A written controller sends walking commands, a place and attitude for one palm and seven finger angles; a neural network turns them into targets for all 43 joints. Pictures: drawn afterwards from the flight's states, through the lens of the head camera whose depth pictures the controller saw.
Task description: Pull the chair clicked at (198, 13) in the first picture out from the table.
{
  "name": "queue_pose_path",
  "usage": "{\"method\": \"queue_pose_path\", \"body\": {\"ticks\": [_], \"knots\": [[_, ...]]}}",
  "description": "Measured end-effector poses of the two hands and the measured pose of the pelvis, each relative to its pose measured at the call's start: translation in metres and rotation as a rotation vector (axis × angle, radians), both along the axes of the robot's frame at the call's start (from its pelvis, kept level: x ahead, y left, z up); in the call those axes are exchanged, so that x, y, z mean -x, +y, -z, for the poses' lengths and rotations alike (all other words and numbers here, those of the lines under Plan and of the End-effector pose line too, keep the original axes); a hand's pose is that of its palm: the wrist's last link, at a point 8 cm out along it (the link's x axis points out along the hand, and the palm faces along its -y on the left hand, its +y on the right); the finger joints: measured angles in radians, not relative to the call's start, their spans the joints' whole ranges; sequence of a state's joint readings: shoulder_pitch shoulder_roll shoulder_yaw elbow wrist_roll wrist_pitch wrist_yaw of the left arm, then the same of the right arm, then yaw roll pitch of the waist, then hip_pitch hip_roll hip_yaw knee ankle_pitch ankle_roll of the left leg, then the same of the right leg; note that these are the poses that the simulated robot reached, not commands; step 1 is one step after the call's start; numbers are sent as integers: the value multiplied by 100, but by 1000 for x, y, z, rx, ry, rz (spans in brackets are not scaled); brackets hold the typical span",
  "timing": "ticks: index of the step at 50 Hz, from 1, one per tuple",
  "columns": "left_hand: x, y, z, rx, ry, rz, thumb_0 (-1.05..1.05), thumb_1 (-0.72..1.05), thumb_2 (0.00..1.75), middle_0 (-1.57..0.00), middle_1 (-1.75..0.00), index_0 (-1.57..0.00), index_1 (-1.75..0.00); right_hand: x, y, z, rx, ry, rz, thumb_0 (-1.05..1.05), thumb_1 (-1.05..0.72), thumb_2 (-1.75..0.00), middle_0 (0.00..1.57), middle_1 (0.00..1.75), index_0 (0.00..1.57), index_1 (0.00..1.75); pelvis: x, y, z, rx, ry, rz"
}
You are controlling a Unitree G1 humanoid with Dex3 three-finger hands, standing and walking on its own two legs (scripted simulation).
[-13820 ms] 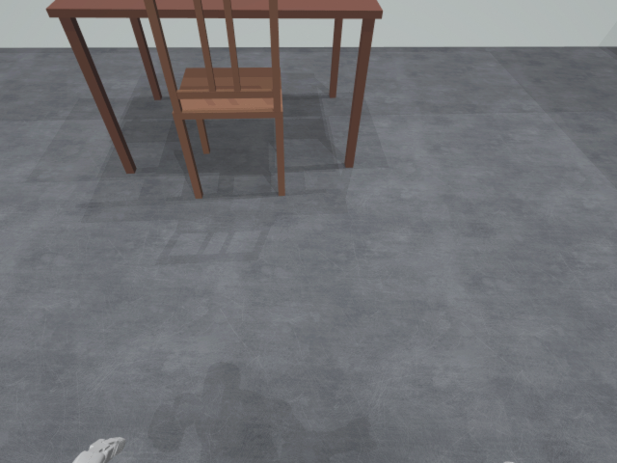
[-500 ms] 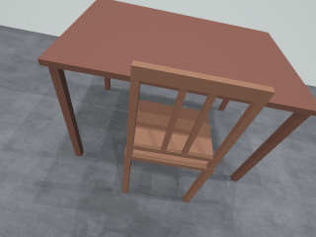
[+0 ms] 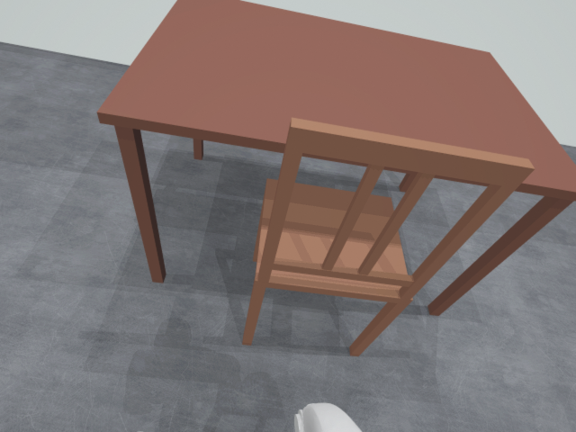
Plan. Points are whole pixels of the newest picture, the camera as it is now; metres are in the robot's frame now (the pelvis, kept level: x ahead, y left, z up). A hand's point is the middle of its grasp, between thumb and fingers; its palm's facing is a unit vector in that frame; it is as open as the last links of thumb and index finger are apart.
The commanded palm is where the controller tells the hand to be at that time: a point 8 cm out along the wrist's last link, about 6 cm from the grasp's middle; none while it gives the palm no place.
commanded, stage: come to a stop and stand still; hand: left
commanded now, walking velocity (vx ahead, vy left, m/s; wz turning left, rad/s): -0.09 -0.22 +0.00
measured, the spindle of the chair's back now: (348, 223) +0.52 -0.12 -0.06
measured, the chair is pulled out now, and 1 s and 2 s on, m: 0.00 0.00 0.00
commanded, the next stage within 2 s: look again from close up in 0.16 s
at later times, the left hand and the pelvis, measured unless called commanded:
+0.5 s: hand out of the picture +0.08 +0.15 -0.17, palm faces +0.02 -0.99 -0.14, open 7.3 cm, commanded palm none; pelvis +0.02 -0.02 +0.01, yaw +1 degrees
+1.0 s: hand out of the picture +0.04 +0.09 -0.17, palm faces +0.05 -0.98 -0.19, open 7.2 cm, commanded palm none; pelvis +0.04 -0.08 +0.00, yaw +0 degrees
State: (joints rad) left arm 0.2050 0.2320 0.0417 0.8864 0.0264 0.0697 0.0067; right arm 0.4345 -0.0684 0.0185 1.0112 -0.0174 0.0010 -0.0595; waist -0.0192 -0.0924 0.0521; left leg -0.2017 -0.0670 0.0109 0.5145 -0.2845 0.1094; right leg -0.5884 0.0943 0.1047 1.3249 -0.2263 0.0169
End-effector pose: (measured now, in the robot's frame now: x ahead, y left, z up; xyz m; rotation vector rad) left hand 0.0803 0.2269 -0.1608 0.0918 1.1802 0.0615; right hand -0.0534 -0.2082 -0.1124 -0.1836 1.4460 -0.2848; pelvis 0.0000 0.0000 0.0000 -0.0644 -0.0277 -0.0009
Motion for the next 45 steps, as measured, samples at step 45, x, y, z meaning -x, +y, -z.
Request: {"method": "queue_pose_path", "body": {"ticks": [45], "knots": [[28,-75,-25,-106,139,-70,0,95,90,-20,-30,-20,-30,-94,-82,33,-116,-80,-60,0,-92,-90,20,29,20,30,-43,-71,-4,-71,10,-2]]}}
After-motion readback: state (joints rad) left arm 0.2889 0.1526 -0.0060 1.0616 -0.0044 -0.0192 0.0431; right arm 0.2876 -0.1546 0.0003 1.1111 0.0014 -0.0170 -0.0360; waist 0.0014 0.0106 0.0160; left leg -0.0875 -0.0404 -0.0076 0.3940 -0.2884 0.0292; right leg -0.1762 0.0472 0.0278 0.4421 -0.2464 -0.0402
